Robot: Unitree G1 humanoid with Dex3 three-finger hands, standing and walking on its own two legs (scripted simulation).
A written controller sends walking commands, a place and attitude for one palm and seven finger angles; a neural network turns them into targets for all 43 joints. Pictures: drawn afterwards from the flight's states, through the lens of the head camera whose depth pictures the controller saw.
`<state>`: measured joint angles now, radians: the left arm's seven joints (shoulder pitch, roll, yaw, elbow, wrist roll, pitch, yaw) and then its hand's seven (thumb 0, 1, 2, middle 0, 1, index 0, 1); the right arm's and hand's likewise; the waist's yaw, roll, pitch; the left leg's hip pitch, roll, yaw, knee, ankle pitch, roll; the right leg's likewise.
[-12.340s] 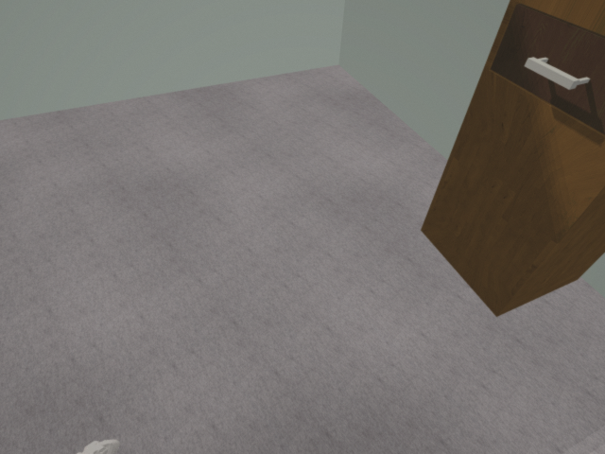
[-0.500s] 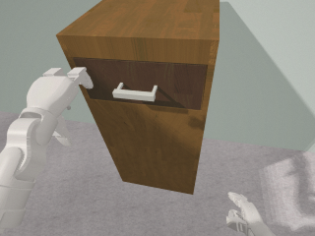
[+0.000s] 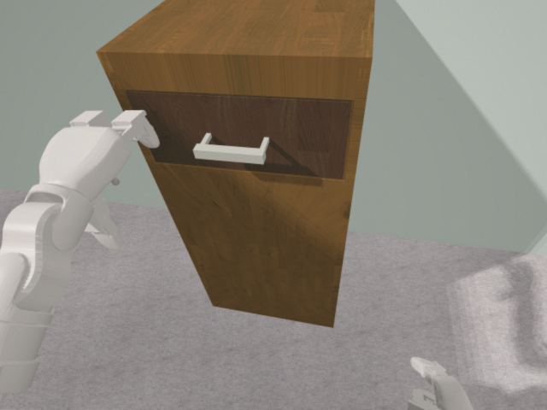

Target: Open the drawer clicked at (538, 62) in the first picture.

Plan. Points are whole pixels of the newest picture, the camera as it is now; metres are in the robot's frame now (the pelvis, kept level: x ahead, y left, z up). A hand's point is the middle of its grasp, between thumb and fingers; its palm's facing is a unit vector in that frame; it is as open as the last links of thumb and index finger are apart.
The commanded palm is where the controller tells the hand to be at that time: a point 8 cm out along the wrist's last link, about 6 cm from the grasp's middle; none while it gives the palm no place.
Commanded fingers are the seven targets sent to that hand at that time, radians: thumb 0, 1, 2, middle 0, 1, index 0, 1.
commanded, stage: move the hooked fingers above the handle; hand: left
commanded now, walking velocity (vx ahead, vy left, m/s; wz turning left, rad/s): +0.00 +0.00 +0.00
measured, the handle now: (232, 146) +0.55 +0.17 +0.08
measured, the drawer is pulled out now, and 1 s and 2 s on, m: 0.00 0.00 0.00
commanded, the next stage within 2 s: none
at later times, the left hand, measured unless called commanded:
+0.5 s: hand (158, 167) +0.39 +0.23 +0.17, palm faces +0.05 -0.02 -1.00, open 13.9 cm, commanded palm +0.35 +0.22 +0.23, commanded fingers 0.00 -0.50 0.30 -0.30 -1.20 -0.30 -1.20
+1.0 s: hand (192, 162) +0.44 +0.20 +0.14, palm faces -0.03 -0.03 -1.00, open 13.9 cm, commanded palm +0.42 +0.19 +0.21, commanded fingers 0.00 -0.50 0.30 -0.30 -1.20 -0.30 -1.20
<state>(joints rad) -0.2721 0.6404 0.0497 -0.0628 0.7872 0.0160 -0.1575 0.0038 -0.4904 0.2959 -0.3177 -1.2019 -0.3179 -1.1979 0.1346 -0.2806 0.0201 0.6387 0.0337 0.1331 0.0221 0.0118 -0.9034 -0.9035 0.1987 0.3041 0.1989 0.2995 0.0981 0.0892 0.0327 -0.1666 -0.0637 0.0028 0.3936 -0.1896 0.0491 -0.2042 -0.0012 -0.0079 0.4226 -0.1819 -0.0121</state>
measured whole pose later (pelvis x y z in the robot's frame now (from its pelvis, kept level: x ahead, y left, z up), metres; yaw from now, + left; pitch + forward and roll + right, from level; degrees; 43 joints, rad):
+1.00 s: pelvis +0.05 -0.01 +0.00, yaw +0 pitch +5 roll +0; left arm -0.53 0.53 -0.15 0.29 0.88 0.05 -0.15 0.00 -0.49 0.30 -0.31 -1.20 -0.31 -1.20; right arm 0.15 -0.27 0.01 0.63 0.05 0.19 0.00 0.01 -0.90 -0.90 0.20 0.30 0.20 0.30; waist 0.05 0.08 -0.03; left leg -0.25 -0.05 0.00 0.42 -0.26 0.04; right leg -0.28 0.01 -0.01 0.45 -0.25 -0.02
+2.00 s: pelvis +0.04 -0.03 +0.00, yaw -1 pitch +7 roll +1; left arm -0.78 0.59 -0.13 0.75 0.95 0.01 -0.10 0.00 -0.49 0.30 -0.34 -1.22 -0.33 -1.21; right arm 0.25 -0.27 0.00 0.65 0.06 0.19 -0.07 0.01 -0.90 -0.90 0.20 0.30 0.20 0.30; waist -0.01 0.05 -0.04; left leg -0.30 -0.02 0.01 0.44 -0.26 0.02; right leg -0.35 0.04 0.00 0.48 -0.25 -0.05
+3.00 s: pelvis +0.04 +0.00 -0.01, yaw -3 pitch +8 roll +0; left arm -0.86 0.45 -0.22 0.70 0.97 -0.09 0.11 0.00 -0.48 0.30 -0.53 -1.32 -0.32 -1.20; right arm 0.20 -0.25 0.03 0.70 0.05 0.19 -0.04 0.01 -0.90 -0.90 0.20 0.30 0.20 0.30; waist -0.02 0.05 -0.06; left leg -0.35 -0.04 0.05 0.48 -0.27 0.05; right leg -0.40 0.02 0.04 0.50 -0.24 -0.01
